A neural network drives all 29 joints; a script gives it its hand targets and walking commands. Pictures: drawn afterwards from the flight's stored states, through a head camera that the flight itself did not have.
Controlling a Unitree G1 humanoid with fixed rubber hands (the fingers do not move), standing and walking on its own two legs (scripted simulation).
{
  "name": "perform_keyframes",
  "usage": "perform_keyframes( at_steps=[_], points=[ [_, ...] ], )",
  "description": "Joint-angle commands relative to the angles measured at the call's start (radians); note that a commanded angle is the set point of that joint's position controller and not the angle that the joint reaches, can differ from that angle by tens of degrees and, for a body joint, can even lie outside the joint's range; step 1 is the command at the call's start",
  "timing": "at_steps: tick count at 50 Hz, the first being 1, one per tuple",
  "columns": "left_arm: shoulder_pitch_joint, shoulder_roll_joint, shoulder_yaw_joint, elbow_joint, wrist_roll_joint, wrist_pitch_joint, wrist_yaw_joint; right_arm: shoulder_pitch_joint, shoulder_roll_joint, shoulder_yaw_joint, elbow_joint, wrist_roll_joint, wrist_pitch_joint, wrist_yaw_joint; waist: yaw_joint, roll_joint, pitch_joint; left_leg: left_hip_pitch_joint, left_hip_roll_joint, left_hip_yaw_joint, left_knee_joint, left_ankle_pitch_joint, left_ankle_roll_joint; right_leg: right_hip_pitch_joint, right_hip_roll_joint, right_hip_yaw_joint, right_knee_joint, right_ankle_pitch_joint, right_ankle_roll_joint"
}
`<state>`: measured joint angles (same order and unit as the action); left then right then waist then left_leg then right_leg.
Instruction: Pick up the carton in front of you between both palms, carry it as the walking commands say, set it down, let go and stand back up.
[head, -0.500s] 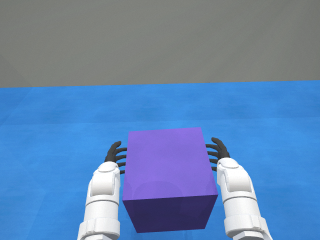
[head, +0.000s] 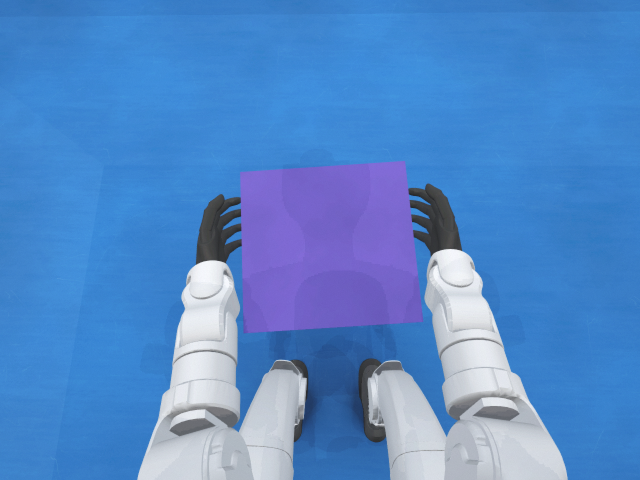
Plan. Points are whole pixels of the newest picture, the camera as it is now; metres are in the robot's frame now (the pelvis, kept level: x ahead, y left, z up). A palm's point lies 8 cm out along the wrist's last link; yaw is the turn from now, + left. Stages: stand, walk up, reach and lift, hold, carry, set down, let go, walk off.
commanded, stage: set down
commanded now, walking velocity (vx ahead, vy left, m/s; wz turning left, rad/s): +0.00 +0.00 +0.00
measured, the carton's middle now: (327, 258) +0.37 +0.02 -0.18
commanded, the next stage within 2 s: none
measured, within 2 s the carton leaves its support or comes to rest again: rests again in 2.00 s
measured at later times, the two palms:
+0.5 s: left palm (239, 249) +0.40 +0.17 -0.22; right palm (415, 227) +0.44 -0.12 -0.22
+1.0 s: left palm (257, 255) +0.42 +0.17 -0.37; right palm (396, 227) +0.48 -0.12 -0.38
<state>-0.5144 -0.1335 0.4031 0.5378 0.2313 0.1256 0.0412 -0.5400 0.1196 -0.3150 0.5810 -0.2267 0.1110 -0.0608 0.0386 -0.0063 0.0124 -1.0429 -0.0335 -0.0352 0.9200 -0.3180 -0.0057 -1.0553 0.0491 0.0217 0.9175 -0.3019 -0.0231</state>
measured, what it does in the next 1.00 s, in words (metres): lowers itself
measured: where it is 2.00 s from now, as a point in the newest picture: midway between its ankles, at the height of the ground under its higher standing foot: (332, 415)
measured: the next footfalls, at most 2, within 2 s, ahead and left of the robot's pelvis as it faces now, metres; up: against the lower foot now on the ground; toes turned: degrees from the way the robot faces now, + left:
none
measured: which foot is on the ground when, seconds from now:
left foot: down 0.00-1.00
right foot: down 0.00-1.00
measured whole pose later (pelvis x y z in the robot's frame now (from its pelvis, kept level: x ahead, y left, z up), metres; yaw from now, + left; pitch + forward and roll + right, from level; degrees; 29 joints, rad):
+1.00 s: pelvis -0.05 -0.01 -0.25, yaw +3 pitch +45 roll +4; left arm -1.05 -0.07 0.56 0.60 0.13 0.26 0.15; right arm -1.25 -0.16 -0.25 0.89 -0.17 0.25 -0.04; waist 0.06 -0.01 0.01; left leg -2.13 -0.05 0.00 1.87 -0.54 -0.05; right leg -2.18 0.06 0.01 1.89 -0.51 -0.04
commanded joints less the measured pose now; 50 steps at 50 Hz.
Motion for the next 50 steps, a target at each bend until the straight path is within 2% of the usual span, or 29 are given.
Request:
perform_keyframes(
  at_steps=[1, 7, 9, 15, 23, 30, 43, 50],
  points=[
    [-0.584, -0.783, -0.561, -0.047, -0.105, -0.047, -0.161, -0.604, 0.809, 0.572, -0.053, 0.090, -0.040, 0.150, 0.026, -0.038, -1.047, 0.175, -0.108, -0.009, 0.099, 0.301, -0.011, 0.409, 0.076, 0.066, 0.113, 0.335, 0.034],
    [-0.735, -0.850, -0.457, 0.047, -0.084, 0.058, -0.187, -0.692, 0.844, 0.444, 0.118, 0.048, 0.065, 0.191, 0.021, -0.036, -0.845, -0.042, -0.110, 0.013, 0.172, -0.014, -0.009, 0.125, 0.092, 0.045, 0.172, -0.026, 0.019],
    [-0.780, -0.867, -0.416, 0.071, -0.073, 0.089, -0.200, -0.728, 0.850, 0.399, 0.165, 0.031, 0.093, 0.211, 0.019, -0.026, -0.831, -0.091, -0.111, 0.022, 0.207, -0.044, -0.012, 0.054, 0.096, 0.039, 0.202, -0.069, 0.013],
    [-0.871, -0.888, -0.409, 0.077, -0.082, 0.112, -0.201, -0.822, 0.823, 0.348, 0.195, 0.033, 0.107, 0.236, 0.017, -0.018, -0.980, -0.173, -0.118, 0.028, 0.331, 0.063, -0.027, -0.077, 0.104, 0.026, 0.342, 0.035, 0.009],
    [-0.935, -0.876, -0.466, 0.035, -0.140, 0.094, -0.160, -0.916, 0.794, 0.416, 0.168, 0.096, 0.096, 0.229, 0.031, -0.042, -1.141, -0.275, -0.133, 0.041, 0.489, 0.146, -0.041, -0.187, 0.117, 0.013, 0.506, 0.126, 0.020],
    [-1.030, -0.828, -0.493, -0.019, -0.191, 0.091, -0.136, -0.992, 0.765, 0.475, 0.150, 0.146, 0.106, 0.215, 0.040, -0.081, -1.219, -0.380, -0.140, 0.059, 0.611, 0.135, -0.042, -0.230, 0.119, 0.006, 0.620, 0.139, 0.029],
    [-1.209, -0.733, -0.407, 0.007, -0.203, 0.097, -0.134, -1.136, 0.661, 0.425, 0.258, 0.149, 0.117, 0.198, 0.056, -0.100, -1.144, -0.610, -0.130, 0.099, 0.792, 0.067, -0.046, -0.341, 0.112, 0.012, 0.780, 0.093, 0.024],
    [-1.299, -0.680, -0.379, 0.013, -0.225, 0.095, -0.131, -1.230, 0.593, 0.435, 0.295, 0.172, 0.115, 0.201, 0.070, -0.119, -1.133, -0.680, -0.119, 0.115, 0.882, 0.060, -0.048, -0.372, 0.099, 0.014, 0.869, 0.091, 0.021]
  ],
)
